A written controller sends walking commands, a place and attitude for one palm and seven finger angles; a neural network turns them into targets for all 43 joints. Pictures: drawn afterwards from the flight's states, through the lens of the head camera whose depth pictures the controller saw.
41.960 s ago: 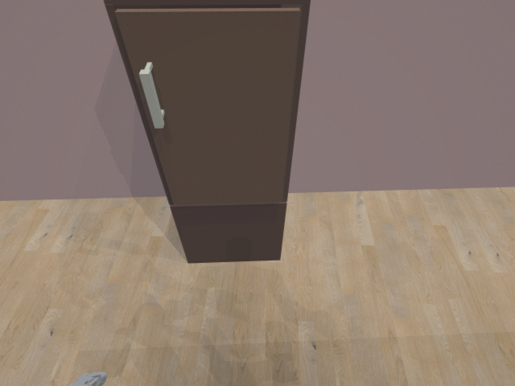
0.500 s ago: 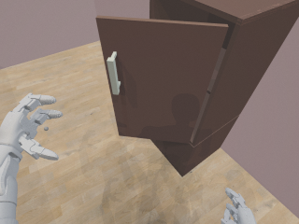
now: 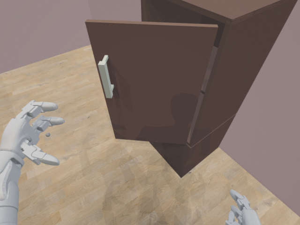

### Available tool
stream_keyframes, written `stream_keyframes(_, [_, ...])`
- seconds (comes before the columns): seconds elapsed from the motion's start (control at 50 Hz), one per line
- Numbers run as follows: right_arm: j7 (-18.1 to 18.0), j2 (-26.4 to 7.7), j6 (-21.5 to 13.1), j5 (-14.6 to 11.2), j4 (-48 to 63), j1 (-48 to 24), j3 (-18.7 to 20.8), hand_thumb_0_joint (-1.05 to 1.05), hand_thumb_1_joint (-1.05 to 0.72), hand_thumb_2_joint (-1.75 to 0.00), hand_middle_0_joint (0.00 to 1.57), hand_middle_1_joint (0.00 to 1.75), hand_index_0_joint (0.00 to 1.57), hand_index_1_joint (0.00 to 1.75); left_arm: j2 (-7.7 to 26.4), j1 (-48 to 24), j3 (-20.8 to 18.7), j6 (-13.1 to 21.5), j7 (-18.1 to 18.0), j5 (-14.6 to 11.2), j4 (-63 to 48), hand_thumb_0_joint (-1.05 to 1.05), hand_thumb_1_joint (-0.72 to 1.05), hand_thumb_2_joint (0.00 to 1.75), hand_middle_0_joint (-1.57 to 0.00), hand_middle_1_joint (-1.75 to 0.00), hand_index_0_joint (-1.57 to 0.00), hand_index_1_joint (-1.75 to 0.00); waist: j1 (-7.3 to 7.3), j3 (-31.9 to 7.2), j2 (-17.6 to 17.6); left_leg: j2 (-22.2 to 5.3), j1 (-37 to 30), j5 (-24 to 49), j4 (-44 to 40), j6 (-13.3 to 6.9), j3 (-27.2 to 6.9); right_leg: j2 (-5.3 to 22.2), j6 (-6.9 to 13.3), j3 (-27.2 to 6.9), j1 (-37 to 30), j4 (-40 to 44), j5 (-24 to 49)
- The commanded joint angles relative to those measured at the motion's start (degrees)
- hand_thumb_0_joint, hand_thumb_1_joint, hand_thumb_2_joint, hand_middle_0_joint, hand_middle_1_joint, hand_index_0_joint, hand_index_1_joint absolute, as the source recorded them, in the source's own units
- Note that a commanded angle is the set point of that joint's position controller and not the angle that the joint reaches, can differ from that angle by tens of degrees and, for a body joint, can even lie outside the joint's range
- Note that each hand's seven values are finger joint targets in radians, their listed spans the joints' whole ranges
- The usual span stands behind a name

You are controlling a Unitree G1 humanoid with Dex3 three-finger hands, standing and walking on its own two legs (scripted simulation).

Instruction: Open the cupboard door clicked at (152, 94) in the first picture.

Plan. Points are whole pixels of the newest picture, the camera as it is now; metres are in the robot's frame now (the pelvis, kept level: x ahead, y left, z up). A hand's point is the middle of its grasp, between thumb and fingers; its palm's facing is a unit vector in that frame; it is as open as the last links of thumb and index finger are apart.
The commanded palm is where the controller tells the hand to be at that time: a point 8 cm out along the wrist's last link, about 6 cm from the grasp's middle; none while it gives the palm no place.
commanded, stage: move the hooked fingers beside the handle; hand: left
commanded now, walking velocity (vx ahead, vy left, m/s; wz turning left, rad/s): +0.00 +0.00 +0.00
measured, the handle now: (107, 77) +0.54 +0.19 +0.10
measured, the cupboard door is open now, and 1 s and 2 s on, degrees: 47 47 47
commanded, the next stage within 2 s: none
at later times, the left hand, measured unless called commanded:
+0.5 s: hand (64, 117) +0.35 +0.26 +0.11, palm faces +0.02 -1.00 -0.02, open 14.0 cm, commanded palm +0.32 +0.31 +0.11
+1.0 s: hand (73, 101) +0.41 +0.26 +0.11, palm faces +0.01 -1.00 +0.01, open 14.0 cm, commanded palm +0.39 +0.31 +0.11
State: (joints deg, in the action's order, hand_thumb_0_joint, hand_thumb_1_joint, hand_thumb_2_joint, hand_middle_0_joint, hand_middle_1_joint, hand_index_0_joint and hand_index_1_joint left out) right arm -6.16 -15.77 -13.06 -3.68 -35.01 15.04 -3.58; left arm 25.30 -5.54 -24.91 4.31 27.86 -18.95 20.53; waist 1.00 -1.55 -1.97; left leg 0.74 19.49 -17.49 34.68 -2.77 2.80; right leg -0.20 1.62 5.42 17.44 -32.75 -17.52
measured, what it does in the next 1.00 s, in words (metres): stands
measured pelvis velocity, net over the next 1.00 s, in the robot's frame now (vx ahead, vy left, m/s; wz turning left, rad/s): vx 0.01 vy -0.01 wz -0.03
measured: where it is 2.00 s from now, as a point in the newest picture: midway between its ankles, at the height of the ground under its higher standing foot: outside the picture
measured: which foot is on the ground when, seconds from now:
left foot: down 0.00-1.00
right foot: down 0.00-1.00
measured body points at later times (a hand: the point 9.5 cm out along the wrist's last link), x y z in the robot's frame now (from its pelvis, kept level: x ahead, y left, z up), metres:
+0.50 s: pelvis +0.00 -0.02 +0.00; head +0.03 -0.03 +0.44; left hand +0.34 +0.31 +0.12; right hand +0.13 -0.28 -0.10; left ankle +0.01 +0.09 -0.73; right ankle +0.00 -0.10 -0.73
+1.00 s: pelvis +0.01 -0.01 -0.01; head +0.06 +0.00 +0.44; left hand +0.41 +0.31 +0.11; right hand +0.08 -0.28 -0.11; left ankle +0.01 +0.09 -0.73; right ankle +0.00 -0.10 -0.73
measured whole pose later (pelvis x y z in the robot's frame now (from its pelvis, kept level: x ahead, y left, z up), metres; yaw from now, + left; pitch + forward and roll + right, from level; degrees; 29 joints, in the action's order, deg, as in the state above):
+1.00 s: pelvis +0.01 -0.01 -0.01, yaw -2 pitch +9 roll -1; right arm -4.8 -16.9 -6.0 -3.6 -36.0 20.4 -2.9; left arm 32.1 -32.6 -26.7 11.2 27.8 -13.7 53.3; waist -3.8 -3.3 -0.5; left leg -0.5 28.2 -19.3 38.8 -2.4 3.9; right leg -1.2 2.1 4.2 26.8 -37.0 -19.0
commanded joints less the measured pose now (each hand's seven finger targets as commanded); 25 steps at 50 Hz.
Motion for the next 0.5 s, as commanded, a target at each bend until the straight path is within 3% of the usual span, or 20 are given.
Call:
stream_keyframes(0.0, [-0.9, -8.2, -3.1, -0.1, 8.0, -4.1, 3.6, 0.00, -0.90, -0.90, 0.20, 0.30, 0.20, 0.30, 15.7, -14.6, -5.4, 4.4, 0.2, -2.0, -11.2, 0.00, -0.50, 0.30, -0.30, -1.20, -0.30, -1.20, -0.28, -11.5, -1.6, -1.2, -7.5, 12.5, -4.7, 0.9, -5.4, -0.4, 0.1, -2.8, -0.1, 4.1, 12.0])
stream_keyframes(0.06, [-0.9, -8.1, -3.1, -0.2, 7.9, -4.3, 3.5, 0.00, -0.90, -0.90, 0.20, 0.30, 0.20, 0.30, 15.8, -14.9, -5.5, 4.5, 0.1, -2.0, -9.9, 0.00, -0.50, 0.30, -0.30, -1.20, -0.30, -1.20, -0.31, -10.8, -1.0, -1.1, -6.8, 11.1, -4.9, 0.8, -5.2, -0.3, 0.0, -3.1, -0.1, 4.3, 10.9])
stream_keyframes(0.16, [-1.4, -8.1, -2.8, -0.2, 6.6, -3.5, 3.3, 0.00, -0.90, -0.90, 0.20, 0.30, 0.20, 0.30, 16.4, -23.3, -3.7, 5.1, -0.2, -0.8, -7.8, 0.00, -0.50, 0.30, -0.30, -1.20, -0.30, -1.20, -1.95, -10.2, -3.7, -0.9, -6.8, 9.8, -4.1, 0.6, -4.7, 0.0, -0.1, -3.8, 1.6, 4.6, 9.9])
stream_keyframes(0.18, [-1.6, -8.3, -2.8, -0.3, 6.2, -3.2, 3.4, 0.00, -0.90, -0.90, 0.20, 0.30, 0.20, 0.30, 17.0, -25.5, -3.8, 5.4, -0.3, -0.7, -6.7, 0.00, -0.50, 0.30, -0.30, -1.20, -0.30, -1.20, -2.36, -10.1, -2.0, -1.0, -6.4, 9.2, -4.0, 0.6, -4.8, 0.0, -0.3, -3.8, 1.8, 4.7, 9.4])
stream_keyframes(0.2, [-1.6, -8.4, -2.8, -0.2, 6.1, -3.2, 3.4, 0.00, -0.90, -0.90, 0.20, 0.30, 0.20, 0.30, 17.9, -26.2, -4.4, 5.9, -0.3, -0.4, -5.8, 0.00, -0.50, 0.30, -0.30, -1.20, -0.30, -1.20, -2.13, -10.7, -2.9, -0.9, -6.0, 8.8, -3.8, 0.5, -4.6, 0.2, -0.2, -4.2, 1.5, 4.6, 8.9])
stream_keyframes(0.22, [-1.7, -8.5, -2.5, -0.1, 5.9, -2.7, 3.6, 0.00, -0.90, -0.90, 0.20, 0.30, 0.20, 0.30, 19.1, -26.5, -5.1, 6.3, -0.4, -0.4, -5.3, 0.00, -0.50, 0.30, -0.30, -1.20, -0.30, -1.20, -2.14, -11.8, -0.6, -1.0, -5.8, 9.5, -3.4, 0.4, -4.5, 0.3, -0.3, -4.5, 0.3, 4.4, 9.8])
stream_keyframes(0.26, [-1.6, -8.4, -2.5, -0.1, 5.9, -2.4, 3.5, 0.00, -0.90, -0.90, 0.20, 0.30, 0.20, 0.30, 18.4, -27.1, -4.6, 6.8, 0.0, -0.3, -3.6, 0.00, -0.50, 0.30, -0.30, -1.20, -0.30, -1.20, -1.97, -14.2, -1.3, -0.7, -6.1, 11.1, -3.0, 0.3, -4.2, 0.4, -0.4, -4.7, -0.9, 3.7, 12.3])
stream_keyframes(0.28, [-1.5, -8.4, -2.4, -0.1, 5.9, -2.4, 3.4, 0.00, -0.90, -0.90, 0.20, 0.30, 0.20, 0.30, 18.3, -27.3, -4.3, 6.7, 0.3, -0.3, -2.1, 0.00, -0.50, 0.30, -0.30, -1.20, -0.30, -1.20, -1.85, -14.0, -3.0, -0.5, -5.7, 11.0, -2.7, 0.4, -4.1, 0.5, -0.3, -5.0, -0.5, 3.6, 12.5])
stream_keyframes(0.34, [-1.3, -8.9, -1.7, -0.2, 5.2, -1.4, 3.5, 0.00, -0.90, -0.90, 0.20, 0.30, 0.20, 0.30, 20.0, -28.8, -5.3, 6.4, 0.9, -0.2, 3.1, 0.00, -0.50, 0.30, -0.30, -1.20, -0.30, -1.20, -2.15, -13.7, -0.1, -0.6, -3.0, 11.4, -1.8, 0.3, -3.6, 0.8, -0.7, -5.7, -1.3, 3.1, 14.5])
stream_keyframes(0.4, [-1.0, -9.0, -1.1, -0.3, 5.9, -1.0, 3.7, 0.00, -0.90, -0.90, 0.20, 0.30, 0.20, 0.30, 20.0, -29.2, -4.8, 6.0, 1.4, 0.2, 6.0, 0.00, -0.50, 0.30, -0.30, -1.20, -0.30, -1.20, -1.83, -13.4, -2.1, -0.4, -1.8, 11.3, -1.4, 0.4, -3.2, 1.0, -0.7, -5.9, -0.3, 2.8, 14.8])
stream_keyframes(0.42, [-0.8, -9.4, -0.8, -0.3, 5.7, -0.3, 3.7, 0.00, -0.90, -0.90, 0.20, 0.30, 0.20, 0.30, 21.3, -30.6, -5.3, 6.1, 1.3, 0.3, 6.9, 0.00, -0.50, 0.30, -0.30, -1.20, -0.30, -1.20, -2.03, -13.3, 0.7, -0.6, -0.6, 11.2, -1.0, 0.3, -3.2, 1.1, -0.8, -6.3, -1.0, 2.6, 14.9])
stream_keyframes(0.48, [-0.6, -9.4, -0.3, -0.3, 6.0, 0.5, 4.0, 0.00, -0.90, -0.90, 0.20, 0.30, 0.20, 0.30, 21.9, -33.7, -5.2, 7.2, 1.1, 1.0, 8.0, 0.00, -0.50, 0.30, -0.30, -1.20, -0.30, -1.20, -2.23, -14.6, -1.3, -0.4, -0.6, 10.6, -1.0, 0.2, -3.1, 0.9, -0.8, -6.3, -0.2, 2.2, 13.9])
